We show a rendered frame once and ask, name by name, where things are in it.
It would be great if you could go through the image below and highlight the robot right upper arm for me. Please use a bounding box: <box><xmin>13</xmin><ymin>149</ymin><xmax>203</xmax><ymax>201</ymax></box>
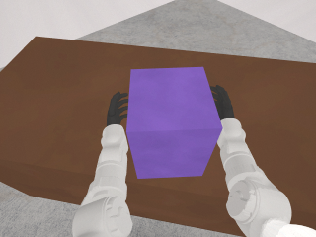
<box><xmin>226</xmin><ymin>179</ymin><xmax>316</xmax><ymax>237</ymax></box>

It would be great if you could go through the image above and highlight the pedestal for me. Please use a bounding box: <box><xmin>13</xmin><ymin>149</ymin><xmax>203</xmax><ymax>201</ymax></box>
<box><xmin>0</xmin><ymin>36</ymin><xmax>316</xmax><ymax>237</ymax></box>

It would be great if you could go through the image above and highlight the robot left forearm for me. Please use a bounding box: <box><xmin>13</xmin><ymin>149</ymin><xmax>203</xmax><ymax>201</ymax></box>
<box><xmin>72</xmin><ymin>124</ymin><xmax>128</xmax><ymax>237</ymax></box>

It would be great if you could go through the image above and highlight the robot right forearm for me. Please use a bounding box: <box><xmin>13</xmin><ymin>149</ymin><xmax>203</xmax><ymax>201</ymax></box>
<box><xmin>217</xmin><ymin>118</ymin><xmax>292</xmax><ymax>216</ymax></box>

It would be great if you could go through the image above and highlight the left robot hand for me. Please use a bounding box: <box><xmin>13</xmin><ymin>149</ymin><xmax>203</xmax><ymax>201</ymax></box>
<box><xmin>107</xmin><ymin>91</ymin><xmax>129</xmax><ymax>126</ymax></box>

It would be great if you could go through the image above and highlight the right robot hand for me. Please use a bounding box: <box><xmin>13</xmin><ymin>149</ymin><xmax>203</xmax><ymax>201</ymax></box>
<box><xmin>209</xmin><ymin>85</ymin><xmax>235</xmax><ymax>120</ymax></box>

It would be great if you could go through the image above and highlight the carton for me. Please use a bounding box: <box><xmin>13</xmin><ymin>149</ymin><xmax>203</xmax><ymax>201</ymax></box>
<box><xmin>126</xmin><ymin>67</ymin><xmax>223</xmax><ymax>179</ymax></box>

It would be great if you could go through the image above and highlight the robot left upper arm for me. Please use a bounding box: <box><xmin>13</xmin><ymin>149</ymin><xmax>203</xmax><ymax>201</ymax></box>
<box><xmin>72</xmin><ymin>196</ymin><xmax>133</xmax><ymax>237</ymax></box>

